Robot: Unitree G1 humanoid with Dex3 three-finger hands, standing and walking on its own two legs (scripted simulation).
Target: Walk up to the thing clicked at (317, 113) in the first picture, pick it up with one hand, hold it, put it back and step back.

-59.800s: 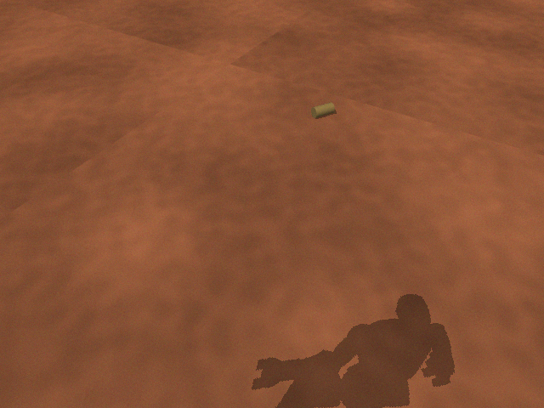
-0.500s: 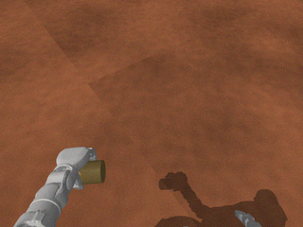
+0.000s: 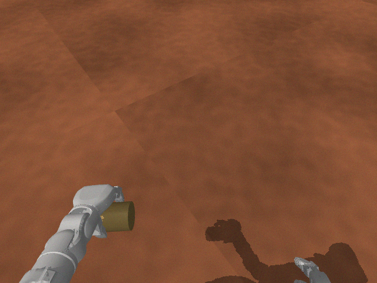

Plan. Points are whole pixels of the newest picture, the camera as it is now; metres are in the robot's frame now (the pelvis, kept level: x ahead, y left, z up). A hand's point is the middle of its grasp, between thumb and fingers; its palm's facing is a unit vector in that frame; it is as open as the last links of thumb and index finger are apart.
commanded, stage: hold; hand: left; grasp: from above
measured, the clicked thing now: (104, 217) +0.30 +0.23 -0.10
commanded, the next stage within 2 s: crouch in 1.20 s
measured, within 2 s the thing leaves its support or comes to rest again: neither
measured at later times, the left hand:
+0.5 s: hand (99, 218) +0.28 +0.22 -0.04, palm faces -0.48 -0.03 -0.88, open 9.9 cm
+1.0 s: hand (95, 221) +0.27 +0.22 -0.03, palm faces -0.48 -0.03 -0.88, open 9.8 cm
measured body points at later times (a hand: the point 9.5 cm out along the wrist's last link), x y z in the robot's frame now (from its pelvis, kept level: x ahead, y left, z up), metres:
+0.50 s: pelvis -0.01 +0.00 +0.01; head +0.00 -0.02 +0.46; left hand +0.30 +0.22 +0.01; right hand +0.12 -0.27 -0.11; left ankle +0.01 +0.12 -0.72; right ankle +0.00 -0.14 -0.72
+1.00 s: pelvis -0.01 +0.00 +0.01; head -0.01 -0.02 +0.46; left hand +0.29 +0.22 +0.02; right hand +0.13 -0.26 -0.10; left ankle +0.01 +0.12 -0.72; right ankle +0.00 -0.14 -0.72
